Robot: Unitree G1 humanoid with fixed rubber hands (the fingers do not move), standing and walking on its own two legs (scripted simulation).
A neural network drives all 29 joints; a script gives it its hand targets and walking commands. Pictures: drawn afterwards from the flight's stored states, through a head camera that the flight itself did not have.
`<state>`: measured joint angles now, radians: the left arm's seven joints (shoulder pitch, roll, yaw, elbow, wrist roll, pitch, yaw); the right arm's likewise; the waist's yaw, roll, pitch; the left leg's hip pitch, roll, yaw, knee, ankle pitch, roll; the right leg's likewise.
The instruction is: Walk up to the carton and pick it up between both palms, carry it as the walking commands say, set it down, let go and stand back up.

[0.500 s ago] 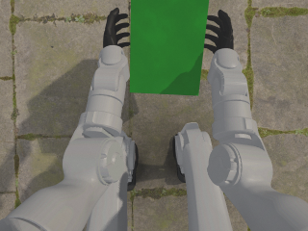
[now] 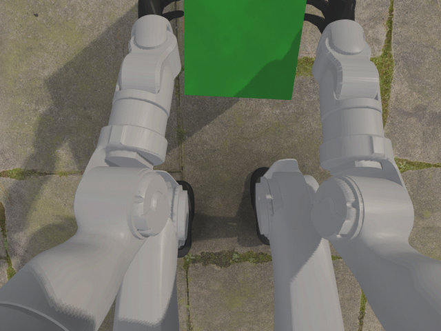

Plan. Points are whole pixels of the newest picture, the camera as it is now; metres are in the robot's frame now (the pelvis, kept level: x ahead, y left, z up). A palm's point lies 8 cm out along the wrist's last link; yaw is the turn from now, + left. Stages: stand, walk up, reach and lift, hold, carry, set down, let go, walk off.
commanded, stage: set down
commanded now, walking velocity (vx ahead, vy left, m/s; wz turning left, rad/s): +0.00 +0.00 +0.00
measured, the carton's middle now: (240, 4) +0.58 -0.08 -0.23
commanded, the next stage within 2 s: none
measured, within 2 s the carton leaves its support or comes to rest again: rests again in 1.42 s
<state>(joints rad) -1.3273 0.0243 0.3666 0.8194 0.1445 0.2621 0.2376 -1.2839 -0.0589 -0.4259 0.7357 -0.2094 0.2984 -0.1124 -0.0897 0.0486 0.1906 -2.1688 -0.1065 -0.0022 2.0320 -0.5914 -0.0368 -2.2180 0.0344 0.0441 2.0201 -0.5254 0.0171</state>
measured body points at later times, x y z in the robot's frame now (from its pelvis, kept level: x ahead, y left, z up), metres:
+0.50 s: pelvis +0.00 +0.00 -0.04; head +0.37 -0.04 +0.21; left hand +0.57 +0.04 -0.21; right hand +0.54 -0.21 -0.21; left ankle +0.10 +0.12 -0.38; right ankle +0.11 -0.12 -0.38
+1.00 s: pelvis +0.00 +0.00 -0.04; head +0.38 -0.03 +0.20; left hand +0.58 +0.04 -0.22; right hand +0.55 -0.22 -0.21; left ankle +0.10 +0.12 -0.38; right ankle +0.11 -0.12 -0.38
